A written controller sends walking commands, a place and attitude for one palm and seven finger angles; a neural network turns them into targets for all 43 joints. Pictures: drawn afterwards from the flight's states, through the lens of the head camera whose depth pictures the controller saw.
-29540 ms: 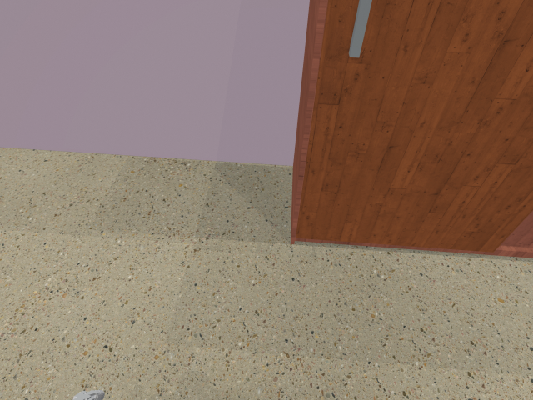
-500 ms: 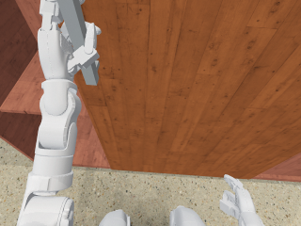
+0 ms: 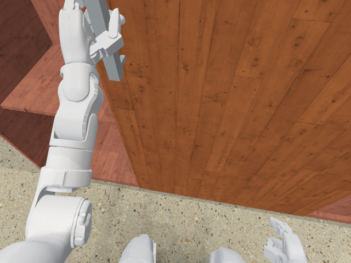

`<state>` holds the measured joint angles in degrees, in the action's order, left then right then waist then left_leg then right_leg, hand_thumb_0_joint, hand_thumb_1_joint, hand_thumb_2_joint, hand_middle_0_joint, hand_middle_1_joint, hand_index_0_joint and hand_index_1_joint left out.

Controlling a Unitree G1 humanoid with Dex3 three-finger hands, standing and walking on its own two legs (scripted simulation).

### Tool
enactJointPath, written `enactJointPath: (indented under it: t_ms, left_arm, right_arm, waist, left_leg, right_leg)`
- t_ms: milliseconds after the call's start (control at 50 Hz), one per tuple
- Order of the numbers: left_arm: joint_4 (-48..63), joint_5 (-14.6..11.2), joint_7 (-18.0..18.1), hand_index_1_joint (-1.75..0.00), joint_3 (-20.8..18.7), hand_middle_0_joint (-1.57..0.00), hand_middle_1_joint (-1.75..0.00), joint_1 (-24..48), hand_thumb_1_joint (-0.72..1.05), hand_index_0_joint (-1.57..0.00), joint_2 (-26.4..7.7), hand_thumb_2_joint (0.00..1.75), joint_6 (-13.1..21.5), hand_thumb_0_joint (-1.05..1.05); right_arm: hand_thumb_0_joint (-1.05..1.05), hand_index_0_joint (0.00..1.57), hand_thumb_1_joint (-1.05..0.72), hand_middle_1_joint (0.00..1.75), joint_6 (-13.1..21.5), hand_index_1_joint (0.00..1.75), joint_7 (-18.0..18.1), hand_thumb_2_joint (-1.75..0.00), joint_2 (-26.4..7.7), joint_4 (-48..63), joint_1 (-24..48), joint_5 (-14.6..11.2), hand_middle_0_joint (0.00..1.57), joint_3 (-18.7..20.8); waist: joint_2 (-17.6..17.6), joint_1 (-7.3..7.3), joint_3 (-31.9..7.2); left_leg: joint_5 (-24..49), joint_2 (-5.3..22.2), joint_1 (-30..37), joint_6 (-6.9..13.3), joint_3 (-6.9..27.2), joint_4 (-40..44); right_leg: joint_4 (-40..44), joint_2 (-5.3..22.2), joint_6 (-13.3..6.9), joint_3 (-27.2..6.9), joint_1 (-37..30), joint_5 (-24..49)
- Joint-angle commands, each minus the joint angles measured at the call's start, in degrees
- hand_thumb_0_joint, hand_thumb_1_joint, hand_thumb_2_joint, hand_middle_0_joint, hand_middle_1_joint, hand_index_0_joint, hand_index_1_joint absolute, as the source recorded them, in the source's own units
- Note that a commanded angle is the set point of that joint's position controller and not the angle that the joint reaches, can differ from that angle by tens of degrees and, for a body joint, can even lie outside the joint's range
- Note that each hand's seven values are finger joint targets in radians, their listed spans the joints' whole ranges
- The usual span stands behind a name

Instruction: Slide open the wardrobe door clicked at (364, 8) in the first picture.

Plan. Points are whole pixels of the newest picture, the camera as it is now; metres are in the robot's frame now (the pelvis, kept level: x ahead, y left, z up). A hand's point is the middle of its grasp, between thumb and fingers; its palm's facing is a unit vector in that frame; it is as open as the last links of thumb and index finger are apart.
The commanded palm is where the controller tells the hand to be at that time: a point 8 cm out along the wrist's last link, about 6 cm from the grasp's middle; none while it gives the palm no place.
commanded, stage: step sideways, sliding the door along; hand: left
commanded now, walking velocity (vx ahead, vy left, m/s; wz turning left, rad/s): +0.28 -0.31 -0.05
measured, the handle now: (106, 16) +0.45 +0.20 +0.28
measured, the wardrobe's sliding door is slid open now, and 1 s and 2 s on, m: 0.56 0.56 0.56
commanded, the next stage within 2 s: stop walking and hold the door there in 0.48 s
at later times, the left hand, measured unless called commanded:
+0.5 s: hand (118, 32) +0.42 +0.17 +0.27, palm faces +0.56 -0.82 -0.07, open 6.9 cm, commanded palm +0.39 +0.14 +0.25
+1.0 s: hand (115, 32) +0.43 +0.18 +0.27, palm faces +0.73 -0.65 -0.21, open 6.9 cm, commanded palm +0.38 +0.20 +0.23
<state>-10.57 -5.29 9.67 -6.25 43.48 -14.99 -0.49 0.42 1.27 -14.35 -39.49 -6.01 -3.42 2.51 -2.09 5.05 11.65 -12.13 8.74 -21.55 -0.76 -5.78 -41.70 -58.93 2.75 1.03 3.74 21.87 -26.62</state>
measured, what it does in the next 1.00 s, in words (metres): steps to the right: right foot, then left foot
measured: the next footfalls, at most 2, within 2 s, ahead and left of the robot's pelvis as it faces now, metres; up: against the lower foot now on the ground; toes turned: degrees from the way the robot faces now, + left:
right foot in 0.28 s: +0.06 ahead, -0.26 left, -0.01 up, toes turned -5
left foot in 0.46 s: +0.10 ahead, +0.01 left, +0.00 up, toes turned +16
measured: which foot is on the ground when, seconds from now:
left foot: down 0.00-0.30, up 0.32-0.44, down 0.46-0.76, up 0.78-1.00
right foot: up 0.00-0.26, down 0.28-0.44, up 0.46-0.76, down 0.78-1.00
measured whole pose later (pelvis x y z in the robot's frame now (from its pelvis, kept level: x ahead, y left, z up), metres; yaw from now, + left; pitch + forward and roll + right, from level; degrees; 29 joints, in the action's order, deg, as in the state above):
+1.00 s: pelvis +0.07 -0.22 +0.02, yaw -2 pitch -2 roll +2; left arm -32.2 -1.4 5.8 -40.4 27.0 -39.3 6.7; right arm 4.0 4.0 -21.0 -40.8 -7.5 -4.0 1.8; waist -1.5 -1.3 6.9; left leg -29.0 -1.4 -23.1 -1.5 -3.3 -53.1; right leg -34.1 4.1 0.2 1.8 21.0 -11.2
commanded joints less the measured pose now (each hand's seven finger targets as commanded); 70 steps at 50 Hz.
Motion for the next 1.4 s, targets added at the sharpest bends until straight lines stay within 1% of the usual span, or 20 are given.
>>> enactJointPath:
  t_ms: [0, 200, 240, 300, 320, 380, 420, 440, 560, 580, 660, 720, 740, 760, 800, 980, 1060, 1180, 1300, 1380]
  left_arm:
    - [21.6, 0.9, -6.3, -1.4, 12.6, -0.45, -1.4, 34.5, 0.9, -0.45, 3.6, 0.9, 10.4, 0.0]
    - [17.1, 0.1, -6.6, -1.4, 7.9, -0.45, -1.4, 31.5, 0.9, -0.45, -2.1, 0.9, 9.2, 0.0]
    - [16.7, 0.9, -6.2, -1.4, 5.5, -0.45, -1.4, 30.1, 0.9, -0.45, -6.4, 0.9, 9.1, 0.0]
    - [17.2, 1.4, -5.0, -1.4, 0.4, -0.45, -1.4, 25.1, 0.9, -0.45, -14.5, 0.9, 9.2, 0.0]
    - [20.4, 1.1, -4.7, -1.4, 0.9, -0.45, -1.4, 25.1, 0.9, -0.45, -12.8, 0.9, 9.2, 0.0]
    - [25.8, 0.0, -3.4, -1.4, 1.4, -0.45, -1.4, 24.1, 0.9, -0.45, -9.4, 0.9, 10.2, 0.0]
    - [29.6, -1.0, -4.3, -1.4, 1.7, -0.45, -1.4, 22.5, 0.9, -0.45, -6.4, 0.9, 10.9, 0.0]
    - [25.2, 0.8, -5.4, -1.4, 1.2, -0.45, -1.4, 23.1, 0.9, -0.45, -6.6, 0.9, 10.8, 0.0]
    - [27.7, 2.1, -6.5, -1.4, 0.9, -0.45, -1.4, 20.4, 0.9, -0.45, -8.7, 0.9, 8.7, 0.0]
    - [-0.1, 4.9, -3.9, -1.4, -30.2, -0.45, -1.4, 4.9, 0.9, -0.45, -39.9, 0.9, 7.9, 0.0]
    - [2.6, 4.0, -5.7, -1.4, -21.4, -0.45, -1.4, 5.1, 0.9, -0.45, -33.1, 0.9, 11.4, 0.0]
    - [-2.9, 5.7, -5.2, -1.4, -28.2, -0.45, -1.4, 2.0, 0.9, -0.45, -42.7, 0.9, 13.0, 0.0]
    - [-8.5, 6.5, -4.7, -1.4, -32.6, -0.45, -1.4, -1.2, 0.9, -0.45, -49.3, 0.9, 12.7, 0.0]
    - [-9.8, 5.7, -3.9, -1.4, -37.2, -0.45, -1.4, -3.1, 0.9, -0.45, -52.1, 0.9, 11.1, 0.0]
    - [-6.3, 4.0, -2.9, -1.4, -39.5, -0.45, -1.4, -1.0, 0.9, -0.45, -52.5, 0.9, 10.3, 0.0]
    - [-10.8, 4.8, -1.9, -1.4, -37.7, -0.45, -1.4, -1.2, 0.9, -0.45, -49.2, 0.9, 10.8, 0.0]
    - [-6.8, 4.6, -2.0, -1.4, -31.9, -0.45, -1.4, 1.7, 0.9, -0.45, -45.2, 0.9, 13.2, 0.0]
    - [-15.3, 5.4, -2.5, -1.4, -33.8, -0.45, -1.4, -1.3, 0.9, -0.45, -48.6, 0.9, 11.1, 0.0]
    - [-27.0, 7.0, -2.8, -1.4, -37.4, -0.45, -1.4, -1.8, 0.9, -0.45, -55.2, 0.9, 10.5, 0.0]
    - [-32.5, 5.5, -3.6, -1.4, -40.5, -0.45, -1.4, 0.5, 0.9, -0.45, -58.7, 0.9, 9.1, 0.0]
  right_arm:
    - [0.0, 0.2, -0.9, 0.3, 1.8, 0.3, -1.8, -0.9, -6.4, 8.0, 5.8, 0.1, 0.2, 2.4]
    - [0.0, 0.2, -0.9, 0.3, 3.7, 0.3, -1.2, -0.9, -6.4, 10.9, 2.5, -0.9, 0.2, 1.4]
    - [0.0, 0.2, -0.9, 0.3, 4.5, 0.3, -1.1, -0.9, -5.5, 10.7, 2.3, -1.6, 0.2, 0.4]
    - [0.0, 0.2, -0.9, 0.3, 5.2, 0.3, -0.1, -0.9, -3.9, 10.5, 4.8, -1.5, 0.2, 0.6]
    - [0.0, 0.2, -0.9, 0.3, 5.6, 0.3, 0.7, -0.9, -3.7, 9.5, 4.9, -1.3, 0.2, 0.6]
    - [0.0, 0.2, -0.9, 0.3, 5.1, 0.3, 1.0, -0.9, -4.0, 8.1, 2.4, -1.1, 0.2, 0.0]
    - [0.0, 0.2, -0.9, 0.3, 5.0, 0.3, 0.3, -0.9, -8.3, 10.8, 2.0, -0.5, 0.2, 4.0]
    - [0.0, 0.2, -0.9, 0.3, 4.3, 0.3, -2.2, -0.9, -9.9, 11.2, 1.3, -0.7, 0.2, 3.7]
    - [0.0, 0.2, -0.9, 0.3, 7.8, 0.3, -3.1, -0.9, -7.5, 11.8, 1.5, -0.4, 0.2, 3.9]
    - [0.0, 0.2, -0.9, 0.3, 6.3, 0.3, -1.4, -0.9, -11.3, 7.2, -2.8, 0.7, 0.2, 4.6]
    - [0.0, 0.2, -0.9, 0.3, 7.5, 0.3, -0.6, -0.9, -9.0, 11.1, -2.5, -0.4, 0.2, 2.1]
    - [0.0, 0.2, -0.9, 0.3, 8.4, 0.3, 0.4, -0.9, -9.0, 10.5, -3.2, -0.7, 0.2, 1.9]
    - [0.0, 0.2, -0.9, 0.3, 7.4, 0.3, 1.6, -0.9, -7.6, 11.4, -1.1, 0.0, 0.2, 0.9]
    - [0.0, 0.2, -0.9, 0.3, 8.1, 0.3, 2.3, -0.9, -6.7, 12.0, 2.1, 0.4, 0.2, 0.0]
    - [0.0, 0.2, -0.9, 0.3, 8.1, 0.3, 1.6, -0.9, -9.2, 9.7, -0.9, -1.2, 0.2, 0.2]
    - [0.0, 0.2, -0.9, 0.3, 5.8, 0.3, 3.2, -0.9, -11.3, 6.2, -1.3, -0.1, 0.2, 0.6]
    - [0.0, 0.2, -0.9, 0.3, 4.8, 0.3, 3.4, -0.9, -13.7, 7.6, -2.9, -0.3, 0.2, 1.0]
    - [0.0, 0.2, -0.9, 0.3, 5.3, 0.3, 4.3, -0.9, -12.6, 5.8, -6.8, 0.4, 0.2, 0.3]
    - [0.0, 0.2, -0.9, 0.3, 4.2, 0.3, 4.3, -0.9, -13.2, 5.9, -8.7, 1.3, 0.2, 0.4]
    - [0.0, 0.2, -0.9, 0.3, 4.5, 0.3, 4.1, -0.9, -13.1, 4.4, -8.2, 0.3, 0.2, -0.1]
  waist:
    - [-10.7, -7.0, -26.3]
    - [-18.3, -6.28, -31.0]
    - [-10.3, -5.43, -30.9]
    - [24.4, -2.77, -29.7]
    - [21.3, -2.8, -29.3]
    - [6.6, -6.35, -32.5]
    - [-16.0, -5.77, -39.7]
    - [-7.5, -5.92, -38.3]
    - [-20.5, -5.72, -28.5]
    - [-18.8, -4.65, -29.4]
    - [-24.5, -4.92, -25.9]
    - [-5.3, -3.21, -27.4]
    - [11.4, -2.82, -27.0]
    - [10.3, -1.99, -25.4]
    - [18.6, -2.92, -30.1]
    - [9.2, -4.04, -29.3]
    - [-18.2, -3.14, -22.8]
    - [-13.4, -3.95, -21.7]
    - [-1.4, -5.96, -23.7]
    - [7.8, -4.56, -24.2]
  left_leg:
    - [11.5, 21.8, 22.8, 12.5, 22.5, 19.5]
    - [21.6, 12.7, 18.9, 5.3, 4.4, 10.6]
    - [18.1, 6.9, 14.7, 2.0, 1.5, 3.4]
    - [-28.5, -5.1, -12.4, -1.6, 1.3, -26.3]
    - [-29.9, -4.2, -15.0, -1.2, 2.6, -25.9]
    - [-2.4, -1.4, 4.7, -1.4, -2.2, 15.9]
    - [73.3, 24.6, 45.9, 10.7, 20.5, 11.3]
    - [67.2, 24.9, 45.1, 10.5, 16.6, 10.2]
    - [48.6, 15.0, 32.4, 5.1, -1.9, 14.9]
    - [47.5, 15.6, 30.4, 5.6, -4.0, 16.8]
    - [39.6, 13.1, 24.5, 3.1, -6.4, 13.5]
    - [14.9, 3.0, 16.1, -0.1, -7.1, -8.2]
    - [-17.7, -5.4, -2.0, -1.4, -4.6, -19.5]
    - [-25.9, -5.6, -8.0, -1.2, 3.1, -24.6]
    - [-23.6, -6.6, -10.5, -1.9, 9.7, -33.6]
    - [-10.0, -8.2, 7.8, 0.2, 4.5, 4.1]
    - [12.5, 9.3, 10.4, 7.3, 18.6, 24.2]
    - [24.6, 5.4, 12.1, 6.8, 10.3, 19.8]
    - [6.4, -2.3, 3.7, -0.1, 1.8, 9.2]
    - [-10.2, -5.3, -1.0, 1.1, 5.8, 4.7]
  right_leg:
    - [-15.8, 3.1, 0.2, -7.4, 13.7, 0.0]
    - [21.0, -4.0, 1.4, 5.2, -11.1, 5.7]
    - [34.2, -1.1, 0.7, 2.7, -18.1, 19.1]
    - [28.5, 16.7, -10.1, -18.0, -31.4, 76.8]
    - [25.7, 17.1, -11.3, -16.8, -34.3, 79.3]
    - [12.6, 10.8, -5.8, -5.9, -29.2, 69.0]
    - [-3.8, -0.4, 2.5, -2.5, 10.3, -2.0]
    - [-10.1, 0.0, 0.6, -7.6, 10.8, -12.0]
    - [-0.8, -2.1, 2.2, 1.3, 6.7, 4.9]
    - [-1.1, -3.1, 3.4, 2.2, 6.7, 6.5]
    - [15.6, -4.2, 2.3, 4.9, -0.3, 7.5]
    - [36.1, -0.2, 1.3, 0.3, -12.8, 38.0]
    - [33.1, 11.8, -5.0, -17.5, -22.7, 67.7]
    - [32.3, 18.4, -7.3, -20.5, -21.7, 74.8]
    - [30.4, 20.3, -10.0, -25.3, -24.7, 69.4]
    - [35.0, 14.2, -6.8, -12.7, -12.7, 34.1]
    - [21.8, -1.3, -0.6, -1.3, -2.4, 2.2]
    - [21.2, -1.9, 0.5, 0.1, -3.3, 4.4]
    - [36.1, 9.0, -3.8, -8.8, -16.3, 36.4]
    - [37.0, 11.7, -5.3, -11.7, -17.3, 31.3]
